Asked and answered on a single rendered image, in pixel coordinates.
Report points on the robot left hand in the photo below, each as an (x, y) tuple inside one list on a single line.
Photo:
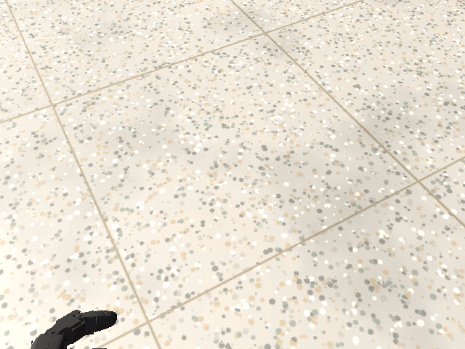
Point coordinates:
[(73, 327)]

